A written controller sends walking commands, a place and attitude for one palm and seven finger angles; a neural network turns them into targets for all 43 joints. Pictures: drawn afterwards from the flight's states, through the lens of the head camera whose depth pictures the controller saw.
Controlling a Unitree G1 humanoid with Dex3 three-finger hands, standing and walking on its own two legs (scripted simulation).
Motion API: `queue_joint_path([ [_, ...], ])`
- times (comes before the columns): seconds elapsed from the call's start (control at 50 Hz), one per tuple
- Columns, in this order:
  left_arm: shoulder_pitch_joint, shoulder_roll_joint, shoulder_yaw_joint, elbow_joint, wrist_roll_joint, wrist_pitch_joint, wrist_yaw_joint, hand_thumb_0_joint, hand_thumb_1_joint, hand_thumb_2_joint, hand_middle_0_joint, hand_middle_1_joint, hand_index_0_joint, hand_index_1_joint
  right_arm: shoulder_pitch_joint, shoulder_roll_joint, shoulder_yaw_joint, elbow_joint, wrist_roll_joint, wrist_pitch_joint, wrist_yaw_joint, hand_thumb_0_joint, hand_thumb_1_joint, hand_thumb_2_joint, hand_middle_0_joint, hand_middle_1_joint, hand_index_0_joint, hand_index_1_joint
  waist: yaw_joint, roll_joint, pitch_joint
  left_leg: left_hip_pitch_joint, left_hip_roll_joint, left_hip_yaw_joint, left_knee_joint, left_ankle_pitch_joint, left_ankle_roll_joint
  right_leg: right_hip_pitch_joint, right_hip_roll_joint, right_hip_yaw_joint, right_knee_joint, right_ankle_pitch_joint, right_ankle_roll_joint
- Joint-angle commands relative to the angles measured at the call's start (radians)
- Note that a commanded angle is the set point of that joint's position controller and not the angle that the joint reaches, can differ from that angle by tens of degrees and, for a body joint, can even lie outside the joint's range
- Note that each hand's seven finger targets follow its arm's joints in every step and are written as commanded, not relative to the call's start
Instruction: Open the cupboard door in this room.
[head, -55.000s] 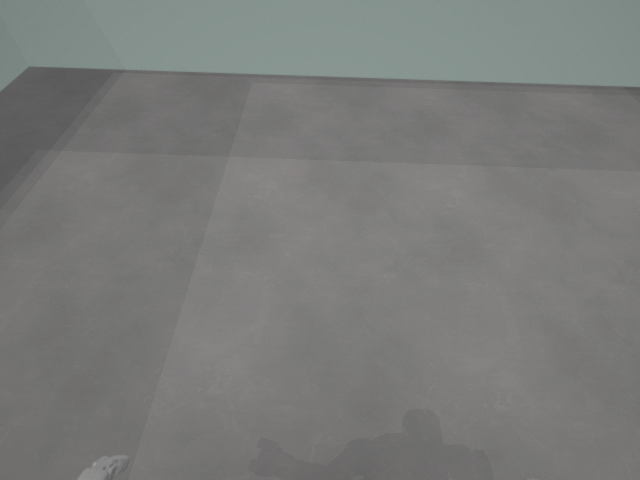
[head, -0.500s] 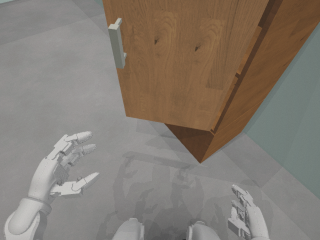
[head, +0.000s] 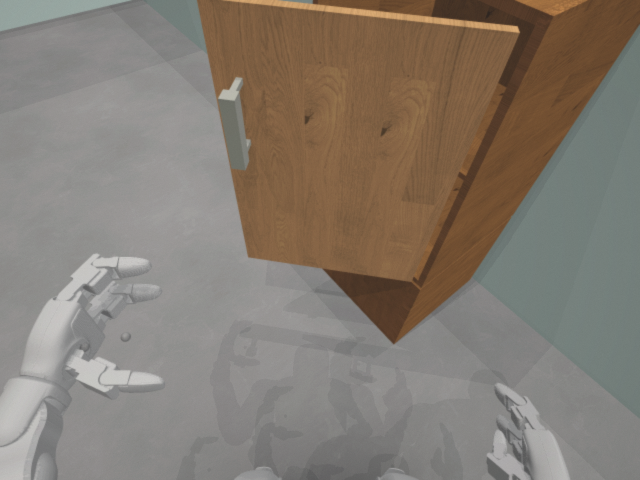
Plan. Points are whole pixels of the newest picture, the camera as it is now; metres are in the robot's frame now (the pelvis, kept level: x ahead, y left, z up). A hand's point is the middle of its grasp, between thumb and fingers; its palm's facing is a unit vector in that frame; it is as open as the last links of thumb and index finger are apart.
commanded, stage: raise the hand with hooked fingers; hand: left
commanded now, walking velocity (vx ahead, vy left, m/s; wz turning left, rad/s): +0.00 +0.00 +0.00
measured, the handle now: (238, 124) +0.60 +0.17 +0.09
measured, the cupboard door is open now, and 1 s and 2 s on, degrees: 42 42 42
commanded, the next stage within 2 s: move the hooked fingers beside the handle in 0.94 s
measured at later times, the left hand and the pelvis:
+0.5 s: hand (91, 269) +0.31 +0.27 +0.11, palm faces -0.06 -1.00 -0.05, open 13.9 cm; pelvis +0.01 +0.00 +0.02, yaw +0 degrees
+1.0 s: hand (100, 277) +0.30 +0.26 +0.11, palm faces -0.06 -1.00 -0.03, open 14.0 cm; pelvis +0.01 -0.01 +0.02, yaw -1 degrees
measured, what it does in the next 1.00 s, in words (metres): stands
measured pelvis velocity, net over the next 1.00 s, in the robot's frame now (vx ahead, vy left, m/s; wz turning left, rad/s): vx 0.01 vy -0.01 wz -0.01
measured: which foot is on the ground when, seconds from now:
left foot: down 0.00-1.00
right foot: down 0.00-1.00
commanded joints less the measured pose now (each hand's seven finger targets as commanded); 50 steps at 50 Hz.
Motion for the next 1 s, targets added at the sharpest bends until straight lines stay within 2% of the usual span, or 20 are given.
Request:
queue_joint_path([
  [0.0, -0.195, 0.226, 0.124, -0.152, -0.040, -0.030, -0.032, 0.000, -0.477, 0.310, -0.298, -1.185, -0.298, -1.185, -0.024, -0.141, -0.039, -0.139, 0.006, -0.040, -0.017, 0.000, -0.900, -0.900, 0.200, 0.300, 0.200, 0.300, 0.001, 0.074, -0.199, 0.100, -0.028, -0.078, -0.191, 0.293, -0.023, 0.176, 0.064, 0.051, -0.104, 0.177, -0.031],
  [0.12, -0.292, 0.268, 0.148, -0.125, -0.044, -0.007, -0.071, 0.000, -0.500, 0.300, -0.300, -1.200, -0.300, -1.200, -0.023, -0.140, -0.032, -0.132, 0.004, -0.034, -0.021, 0.000, -0.900, -0.900, 0.200, 0.300, 0.200, 0.300, 0.003, 0.094, -0.236, 0.160, -0.025, -0.083, -0.203, 0.366, -0.024, 0.204, 0.068, 0.051, -0.120, 0.243, -0.032],
  [0.16, -0.304, 0.274, 0.157, -0.096, -0.047, 0.002, -0.078, 0.000, -0.500, 0.300, -0.300, -1.200, -0.300, -1.200, -0.022, -0.139, -0.033, -0.128, 0.006, -0.033, -0.024, 0.000, -0.900, -0.900, 0.200, 0.300, 0.200, 0.300, -0.001, 0.065, -0.232, 0.163, -0.024, -0.084, -0.209, 0.356, -0.023, 0.202, 0.068, 0.050, -0.131, 0.238, -0.028],
  [0.18, -0.325, 0.295, 0.170, -0.078, -0.052, 0.007, -0.087, 0.000, -0.500, 0.300, -0.300, -1.200, -0.300, -1.200, -0.022, -0.144, -0.029, -0.127, 0.003, -0.031, -0.024, 0.000, -0.900, -0.900, 0.200, 0.300, 0.200, 0.300, 0.005, 0.081, -0.219, 0.161, -0.027, -0.083, -0.208, 0.373, -0.025, 0.216, 0.072, 0.055, -0.130, 0.256, -0.035],
  [0.2, -0.348, 0.303, 0.173, -0.075, -0.051, 0.011, -0.092, 0.000, -0.500, 0.300, -0.300, -1.200, -0.300, -1.200, -0.021, -0.142, -0.027, -0.124, 0.006, -0.026, -0.023, 0.000, -0.900, -0.900, 0.200, 0.300, 0.200, 0.300, -0.001, 0.075, -0.218, 0.171, -0.024, -0.083, -0.217, 0.373, -0.025, 0.212, 0.072, 0.050, -0.137, 0.254, -0.032],
  [0.26, -0.369, 0.316, 0.186, -0.034, -0.049, 0.026, -0.102, 0.000, -0.500, 0.300, -0.300, -1.200, -0.300, -1.200, -0.023, -0.143, -0.028, -0.124, 0.008, -0.022, -0.028, 0.000, -0.900, -0.900, 0.200, 0.300, 0.200, 0.300, 0.006, 0.080, -0.230, 0.178, -0.026, -0.080, -0.230, 0.367, -0.024, 0.220, 0.066, 0.052, -0.148, 0.248, -0.030],
  [0.3, -0.413, 0.352, 0.203, -0.041, -0.051, 0.028, -0.114, 0.000, -0.500, 0.300, -0.300, -1.200, -0.300, -1.200, -0.020, -0.146, -0.024, -0.125, 0.007, -0.017, -0.027, 0.000, -0.900, -0.900, 0.200, 0.300, 0.200, 0.300, 0.010, 0.088, -0.249, 0.199, -0.026, -0.085, -0.236, 0.408, -0.026, 0.246, 0.069, 0.053, -0.150, 0.275, -0.035],
  [0.34, -0.410, 0.346, 0.204, -0.012, -0.054, 0.034, -0.121, 0.000, -0.500, 0.300, -0.300, -1.200, -0.300, -1.200, -0.016, -0.145, -0.027, -0.122, 0.009, -0.015, -0.028, 0.000, -0.900, -0.900, 0.200, 0.300, 0.200, 0.300, 0.008, 0.081, -0.250, 0.207, -0.026, -0.080, -0.239, 0.420, -0.024, 0.249, 0.067, 0.055, -0.159, 0.289, -0.031],
  [0.4, -0.456, 0.387, 0.235, 0.013, -0.060, 0.039, -0.134, 0.000, -0.500, 0.300, -0.300, -1.200, -0.300, -1.200, -0.004, -0.150, -0.028, -0.116, 0.007, -0.009, -0.028, 0.000, -0.900, -0.900, 0.200, 0.300, 0.200, 0.300, 0.010, 0.064, -0.256, 0.220, -0.026, -0.079, -0.247, 0.450, -0.024, 0.269, 0.069, 0.056, -0.167, 0.317, -0.032],
  [0.46, -0.426, 0.343, 0.210, 0.098, -0.067, 0.055, -0.152, 0.000, -0.500, 0.300, -0.300, -1.200, -0.300, -1.200, -0.004, -0.154, -0.031, -0.116, 0.012, -0.003, -0.027, 0.000, -0.900, -0.900, 0.200, 0.300, 0.200, 0.300, 0.009, 0.028, -0.220, 0.186, -0.030, -0.071, -0.256, 0.402, -0.022, 0.258, 0.063, 0.058, -0.182, 0.290, -0.029],
  [0.54, -0.434, 0.353, 0.202, 0.070, -0.059, 0.050, -0.160, 0.000, -0.500, 0.300, -0.300, -1.200, -0.300, -1.200, 0.000, -0.156, -0.036, -0.129, 0.011, 0.000, -0.015, 0.000, -0.900, -0.900, 0.200, 0.300, 0.200, 0.300, 0.014, 0.054, -0.244, 0.203, -0.031, -0.065, -0.256, 0.426, -0.019, 0.263, 0.062, 0.062, -0.179, 0.305, -0.031],
  [0.58, -0.431, 0.382, 0.229, 0.049, -0.059, 0.040, -0.150, 0.000, -0.500, 0.300, -0.300, -1.200, -0.300, -1.200, 0.002, -0.157, -0.037, -0.131, 0.005, 0.000, -0.012, 0.000, -0.900, -0.900, 0.200, 0.300, 0.200, 0.300, 0.022, 0.054, -0.246, 0.204, -0.030, -0.067, -0.251, 0.454, -0.020, 0.278, 0.065, 0.065, -0.173, 0.329, -0.036],
  [0.66, -0.444, 0.377, 0.237, 0.020, -0.062, 0.012, -0.129, 0.000, -0.500, 0.300, -0.300, -1.200, -0.300, -1.200, 0.000, -0.151, -0.039, -0.130, 0.008, 0.002, -0.015, 0.000, -0.900, -0.900, 0.200, 0.300, 0.200, 0.300, 0.013, 0.067, -0.253, 0.207, -0.031, -0.063, -0.261, 0.404, -0.019, 0.272, 0.063, 0.068, -0.184, 0.289, -0.030],
  [0.68, -0.458, 0.402, 0.253, 0.012, -0.060, 0.008, -0.126, 0.000, -0.500, 0.300, -0.300, -1.200, -0.300, -1.200, 0.001, -0.154, -0.037, -0.131, 0.003, 0.003, -0.015, 0.000, -0.900, -0.900, 0.200, 0.300, 0.200, 0.300, 0.017, 0.078, -0.253, 0.209, -0.031, -0.062, -0.256, 0.417, -0.019, 0.283, 0.065, 0.072, -0.178, 0.303, -0.035],
  [0.76, -0.445, 0.365, 0.227, 0.043, -0.056, 0.009, -0.126, 0.000, -0.500, 0.300, -0.300, -1.200, -0.300, -1.200, 0.000, -0.147, -0.037, -0.127, 0.008, 0.007, -0.021, 0.000, -0.900, -0.900, 0.200, 0.300, 0.200, 0.300, 0.007, 0.086, -0.233, 0.203, -0.031, -0.058, -0.265, 0.380, -0.018, 0.267, 0.062, 0.071, -0.192, 0.276, -0.029],
  [0.78, -0.453, 0.370, 0.222, 0.058, -0.056, 0.015, -0.133, 0.000, -0.500, 0.300, -0.300, -1.200, -0.300, -1.200, 0.002, -0.152, -0.034, -0.124, 0.007, 0.009, -0.022, 0.000, -0.900, -0.900, 0.200, 0.300, 0.200, 0.300, 0.001, 0.059, -0.207, 0.196, -0.030, -0.058, -0.261, 0.368, -0.015, 0.261, 0.066, 0.074, -0.194, 0.271, -0.032],
  [0.82, -0.471, 0.373, 0.218, 0.040, -0.051, 0.011, -0.135, 0.000, -0.500, 0.300, -0.300, -1.200, -0.300, -1.200, -0.006, -0.149, -0.034, -0.125, 0.010, 0.009, -0.024, 0.000, -0.900, -0.900, 0.200, 0.300, 0.200, 0.300, 0.003, 0.090, -0.227, 0.205, -0.032, -0.061, -0.269, 0.364, -0.015, 0.268, 0.063, 0.075, -0.196, 0.265, -0.031],
  [0.92, -0.459, 0.365, 0.222, 0.052, -0.062, 0.010, -0.142, 0.000, -0.500, 0.300, -0.300, -1.200, -0.300, -1.200, -0.004, -0.149, -0.034, -0.123, 0.009, 0.007, -0.025, 0.000, -0.900, -0.900, 0.200, 0.300, 0.200, 0.300, 0.003, 0.054, -0.244, 0.208, -0.032, -0.060, -0.263, 0.388, -0.014, 0.282, 0.063, 0.075, -0.194, 0.298, -0.029],
  [0.94, -0.460, 0.362, 0.218, 0.053, -0.061, 0.010, -0.142, 0.000, -0.500, 0.300, -0.300, -1.200, -0.300, -1.200, -0.007, -0.148, -0.033, -0.122, 0.010, 0.006, -0.025, 0.000, -0.900, -0.900, 0.200, 0.300, 0.200, 0.300, 0.004, 0.079, -0.233, 0.207, -0.032, -0.061, -0.265, 0.381, -0.017, 0.272, 0.062, 0.073, -0.194, 0.289, -0.029],
  [0.98, -0.461, 0.371, 0.220, 0.081, -0.061, 0.016, -0.143, 0.000, -0.500, 0.300, -0.300, -1.200, -0.300, -1.200, -0.008, -0.152, -0.031, -0.120, 0.008, 0.006, -0.024, 0.000, -0.900, -0.900, 0.200, 0.300, 0.200, 0.300, 0.004, 0.058, -0.204, 0.189, -0.033, -0.059, -0.263, 0.354, -0.015, 0.264, 0.063, 0.078, -0.199, 0.267, -0.032],
])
